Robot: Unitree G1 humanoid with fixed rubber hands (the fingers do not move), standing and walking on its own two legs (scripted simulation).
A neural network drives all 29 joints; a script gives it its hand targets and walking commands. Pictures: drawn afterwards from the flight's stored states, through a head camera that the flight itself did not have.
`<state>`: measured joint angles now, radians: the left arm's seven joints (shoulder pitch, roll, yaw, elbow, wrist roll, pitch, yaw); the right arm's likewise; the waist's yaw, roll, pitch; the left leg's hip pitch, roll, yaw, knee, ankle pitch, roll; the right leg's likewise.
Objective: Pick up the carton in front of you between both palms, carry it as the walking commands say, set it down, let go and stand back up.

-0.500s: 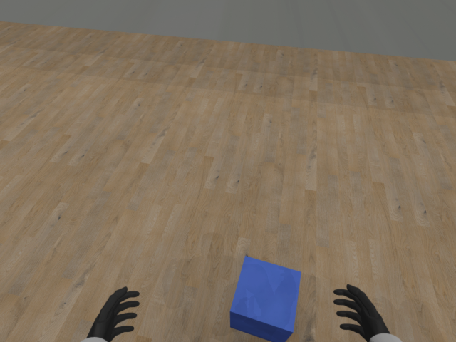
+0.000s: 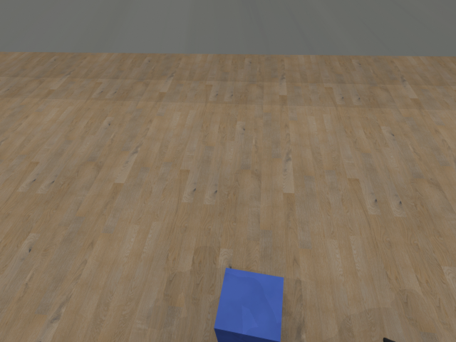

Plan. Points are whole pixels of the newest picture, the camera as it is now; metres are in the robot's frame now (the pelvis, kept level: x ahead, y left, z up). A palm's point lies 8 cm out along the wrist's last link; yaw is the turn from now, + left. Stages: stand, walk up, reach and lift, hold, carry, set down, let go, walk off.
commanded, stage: stand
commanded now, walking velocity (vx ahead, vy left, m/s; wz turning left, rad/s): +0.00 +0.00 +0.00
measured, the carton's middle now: (249, 312) +0.36 -0.05 -0.63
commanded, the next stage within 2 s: none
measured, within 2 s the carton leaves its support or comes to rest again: neither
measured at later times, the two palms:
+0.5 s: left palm out of the picture +0.10 +0.25 -0.12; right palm out of the picture +0.03 -0.27 -0.12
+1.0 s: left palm out of the picture +0.07 +0.26 -0.12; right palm out of the picture -0.03 -0.26 -0.13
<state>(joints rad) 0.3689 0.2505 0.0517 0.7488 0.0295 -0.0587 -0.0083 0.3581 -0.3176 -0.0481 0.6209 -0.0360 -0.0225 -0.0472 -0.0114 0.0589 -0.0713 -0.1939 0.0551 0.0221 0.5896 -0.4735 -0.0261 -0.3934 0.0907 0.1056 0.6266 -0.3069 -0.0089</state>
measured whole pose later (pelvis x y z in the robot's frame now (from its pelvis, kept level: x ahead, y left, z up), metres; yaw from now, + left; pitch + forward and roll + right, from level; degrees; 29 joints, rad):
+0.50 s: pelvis +0.01 +0.00 -0.01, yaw -5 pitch +4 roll +0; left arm 0.33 0.25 0.01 0.78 0.01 0.00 0.04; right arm 0.39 -0.28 -0.01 0.71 -0.02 0.04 -0.07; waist -0.02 0.02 -0.06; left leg -0.16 0.06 0.11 0.64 -0.54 -0.03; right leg -0.43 0.12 0.17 0.76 -0.39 -0.01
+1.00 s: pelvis +0.00 +0.01 -0.01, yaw -7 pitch +1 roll +1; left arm 0.35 0.24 0.00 0.84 0.01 0.02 0.04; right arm 0.40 -0.28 -0.01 0.84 -0.02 0.05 -0.06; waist -0.02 0.02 -0.01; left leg -0.11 0.05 0.15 0.60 -0.51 -0.02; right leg -0.40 0.11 0.21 0.73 -0.34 0.00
